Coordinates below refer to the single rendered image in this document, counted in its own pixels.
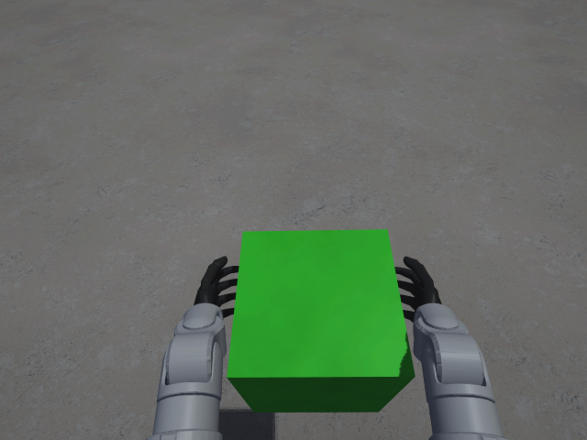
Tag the right robot forearm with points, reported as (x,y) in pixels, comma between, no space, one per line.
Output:
(459,392)

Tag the left robot forearm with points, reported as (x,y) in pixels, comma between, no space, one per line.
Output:
(190,386)

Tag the left robot hand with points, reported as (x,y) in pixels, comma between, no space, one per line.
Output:
(211,287)

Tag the right robot hand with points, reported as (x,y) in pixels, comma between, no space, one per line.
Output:
(422,287)

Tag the carton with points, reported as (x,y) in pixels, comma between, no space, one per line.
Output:
(318,323)

